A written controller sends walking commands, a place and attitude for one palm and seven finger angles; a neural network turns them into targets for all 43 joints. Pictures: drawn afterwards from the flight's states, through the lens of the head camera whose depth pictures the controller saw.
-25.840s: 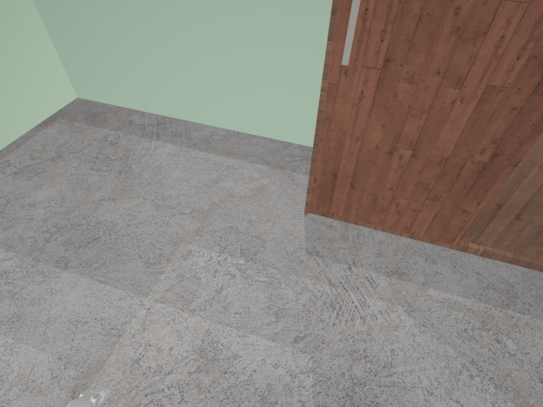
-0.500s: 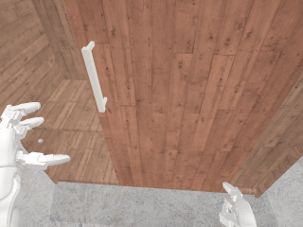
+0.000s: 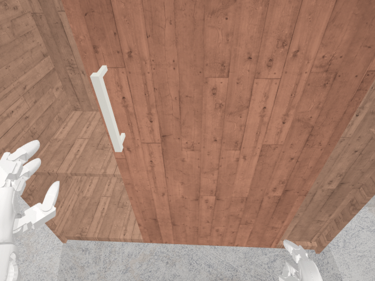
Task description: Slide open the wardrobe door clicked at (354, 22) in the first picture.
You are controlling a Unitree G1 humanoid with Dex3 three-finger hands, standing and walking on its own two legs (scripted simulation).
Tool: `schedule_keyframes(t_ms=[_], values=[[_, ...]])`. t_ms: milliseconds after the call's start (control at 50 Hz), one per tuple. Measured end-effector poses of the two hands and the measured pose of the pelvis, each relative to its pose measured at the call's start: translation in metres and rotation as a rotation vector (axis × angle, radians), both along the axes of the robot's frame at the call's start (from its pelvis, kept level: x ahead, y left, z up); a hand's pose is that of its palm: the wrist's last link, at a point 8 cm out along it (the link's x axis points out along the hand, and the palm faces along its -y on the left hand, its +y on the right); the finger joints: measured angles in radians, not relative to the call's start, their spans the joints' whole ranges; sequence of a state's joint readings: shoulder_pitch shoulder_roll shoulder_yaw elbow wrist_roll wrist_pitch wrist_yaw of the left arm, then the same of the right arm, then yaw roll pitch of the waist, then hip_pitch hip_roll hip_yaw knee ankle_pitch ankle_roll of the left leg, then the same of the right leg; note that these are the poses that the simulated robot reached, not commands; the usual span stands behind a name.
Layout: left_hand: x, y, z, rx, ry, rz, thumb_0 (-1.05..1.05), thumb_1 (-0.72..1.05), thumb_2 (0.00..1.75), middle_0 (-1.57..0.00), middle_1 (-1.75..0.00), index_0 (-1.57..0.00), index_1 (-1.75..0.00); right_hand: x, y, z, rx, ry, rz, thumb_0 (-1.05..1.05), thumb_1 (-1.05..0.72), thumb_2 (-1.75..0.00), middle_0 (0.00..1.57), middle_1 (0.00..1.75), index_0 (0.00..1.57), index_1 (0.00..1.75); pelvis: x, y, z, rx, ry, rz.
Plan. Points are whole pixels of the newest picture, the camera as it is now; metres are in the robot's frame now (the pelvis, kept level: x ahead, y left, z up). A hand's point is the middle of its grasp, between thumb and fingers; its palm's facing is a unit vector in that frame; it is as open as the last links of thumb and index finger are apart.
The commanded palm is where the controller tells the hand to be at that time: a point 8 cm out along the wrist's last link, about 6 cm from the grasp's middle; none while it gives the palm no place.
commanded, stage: draw the hand back to the body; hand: left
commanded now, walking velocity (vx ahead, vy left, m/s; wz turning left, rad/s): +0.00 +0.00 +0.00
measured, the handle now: (111, 112) +0.46 +0.26 +0.14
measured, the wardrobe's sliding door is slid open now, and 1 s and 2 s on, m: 0.44 0.44 0.44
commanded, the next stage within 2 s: step back with the hand held close in 0.38 s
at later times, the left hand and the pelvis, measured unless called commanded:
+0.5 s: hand (47, 210) +0.17 +0.25 +0.16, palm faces +0.46 -0.81 -0.36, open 7.4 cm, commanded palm +0.13 +0.29 +0.17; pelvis -0.01 -0.01 +0.00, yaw +0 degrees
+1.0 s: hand (6, 222) +0.14 +0.30 +0.16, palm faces +0.40 -0.79 -0.47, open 7.4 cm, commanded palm +0.08 +0.33 +0.17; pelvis -0.06 +0.03 -0.01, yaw +0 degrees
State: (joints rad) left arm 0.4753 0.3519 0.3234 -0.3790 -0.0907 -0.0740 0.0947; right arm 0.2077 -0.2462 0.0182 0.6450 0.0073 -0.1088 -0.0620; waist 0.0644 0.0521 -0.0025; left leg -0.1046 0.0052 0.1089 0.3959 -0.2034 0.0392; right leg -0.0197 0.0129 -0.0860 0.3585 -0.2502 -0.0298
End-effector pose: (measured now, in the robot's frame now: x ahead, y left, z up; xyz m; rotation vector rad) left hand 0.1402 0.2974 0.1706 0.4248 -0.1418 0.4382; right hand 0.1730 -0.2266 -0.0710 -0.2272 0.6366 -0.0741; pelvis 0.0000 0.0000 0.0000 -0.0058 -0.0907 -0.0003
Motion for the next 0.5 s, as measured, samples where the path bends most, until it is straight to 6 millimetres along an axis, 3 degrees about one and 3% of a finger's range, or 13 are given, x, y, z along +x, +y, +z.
schedule_keyframes(t_ms=[200,500], values=[[-0.011,-0.003,0.001,-0.004,-0.003,0.040,0.01,0.83,0.87,-0.21,-0.33,-0.21,-0.34,0.010,0.005,0.001,0.010,-0.011,0.034,0.01,-0.90,-0.90,0.20,0.30,0.20,0.30,-0.003,-0.007,0.000,0.000,-0.006,0.011],[-0.013,-0.010,0.000,-0.008,-0.003,0.027,0.02,0.88,0.89,-0.21,-0.30,-0.21,-0.31,-0.004,-0.002,-0.004,0.011,0.017,0.017,0.01,-0.90,-0.90,0.20,0.30,0.21,0.30,-0.008,-0.013,0.001,0.001,-0.016,0.008]])
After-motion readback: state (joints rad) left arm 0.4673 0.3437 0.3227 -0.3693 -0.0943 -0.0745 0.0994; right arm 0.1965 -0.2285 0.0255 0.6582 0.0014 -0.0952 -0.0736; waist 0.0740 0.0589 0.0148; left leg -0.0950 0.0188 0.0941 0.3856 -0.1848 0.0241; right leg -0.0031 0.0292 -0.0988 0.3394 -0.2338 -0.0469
